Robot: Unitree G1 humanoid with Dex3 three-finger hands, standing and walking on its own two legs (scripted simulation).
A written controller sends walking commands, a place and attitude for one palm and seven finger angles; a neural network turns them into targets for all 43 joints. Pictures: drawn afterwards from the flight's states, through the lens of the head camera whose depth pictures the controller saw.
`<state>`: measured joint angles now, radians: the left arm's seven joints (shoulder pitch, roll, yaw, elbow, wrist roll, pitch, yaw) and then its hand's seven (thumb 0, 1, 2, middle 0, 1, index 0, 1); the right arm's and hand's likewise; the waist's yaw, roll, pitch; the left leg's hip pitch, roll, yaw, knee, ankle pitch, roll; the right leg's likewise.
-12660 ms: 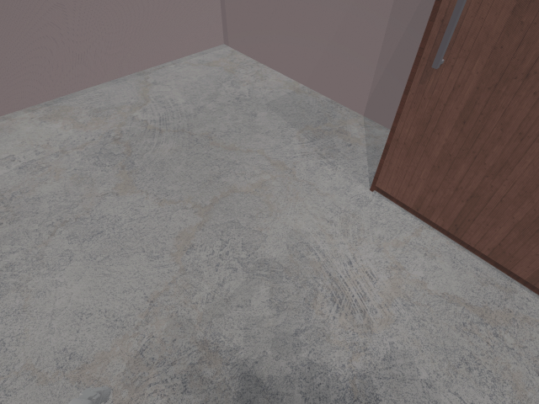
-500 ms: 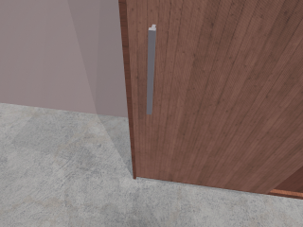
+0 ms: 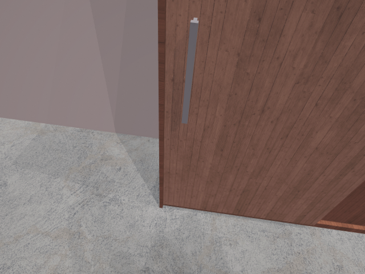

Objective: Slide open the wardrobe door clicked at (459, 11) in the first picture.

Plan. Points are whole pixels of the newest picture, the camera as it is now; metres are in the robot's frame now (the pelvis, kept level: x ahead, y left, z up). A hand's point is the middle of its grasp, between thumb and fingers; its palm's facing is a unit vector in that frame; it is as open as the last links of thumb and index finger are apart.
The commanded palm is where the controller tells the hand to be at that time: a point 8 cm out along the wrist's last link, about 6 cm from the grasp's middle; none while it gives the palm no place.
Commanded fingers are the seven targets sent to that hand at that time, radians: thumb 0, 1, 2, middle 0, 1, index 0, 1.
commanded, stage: look again from close up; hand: left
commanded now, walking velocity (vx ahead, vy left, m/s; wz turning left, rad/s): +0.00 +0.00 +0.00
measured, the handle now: (189, 77) +0.63 +0.02 +0.14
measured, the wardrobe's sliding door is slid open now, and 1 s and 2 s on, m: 0.00 0.00 0.00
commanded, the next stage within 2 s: shuffle to correct the standing spot in 1.08 s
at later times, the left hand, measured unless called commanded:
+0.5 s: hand out of the picture +0.01 +0.18 -0.15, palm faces -0.01 -0.98 -0.21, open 7.2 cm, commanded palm none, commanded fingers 0.00 0.90 0.90 -0.20 -0.30 -0.20 -0.30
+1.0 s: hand out of the picture -0.06 +0.16 -0.15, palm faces +0.01 -0.99 -0.15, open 7.4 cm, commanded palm none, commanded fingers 0.00 0.90 0.90 -0.20 -0.30 -0.20 -0.30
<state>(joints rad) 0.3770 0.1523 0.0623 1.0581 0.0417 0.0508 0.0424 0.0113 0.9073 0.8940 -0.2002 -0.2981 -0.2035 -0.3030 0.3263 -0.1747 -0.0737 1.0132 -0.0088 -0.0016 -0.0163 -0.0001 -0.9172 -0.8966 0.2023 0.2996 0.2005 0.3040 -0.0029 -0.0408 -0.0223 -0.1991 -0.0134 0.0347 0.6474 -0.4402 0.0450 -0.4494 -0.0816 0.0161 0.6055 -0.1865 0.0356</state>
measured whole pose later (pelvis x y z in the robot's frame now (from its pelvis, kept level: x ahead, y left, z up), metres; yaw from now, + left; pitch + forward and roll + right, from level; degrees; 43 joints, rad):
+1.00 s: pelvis -0.04 +0.01 +0.03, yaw -1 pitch -1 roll +0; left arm 0.34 0.11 -0.01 1.12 0.02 -0.01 0.03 0.01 0.91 0.89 -0.20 -0.30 -0.20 -0.30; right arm 0.30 -0.13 -0.01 1.12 -0.01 0.00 -0.03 0.00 -0.91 -0.90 0.20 0.30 0.20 0.30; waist 0.01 -0.01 0.04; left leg -0.17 -0.03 0.07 0.41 -0.22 0.05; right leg -0.21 -0.02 -0.01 0.41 -0.18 0.02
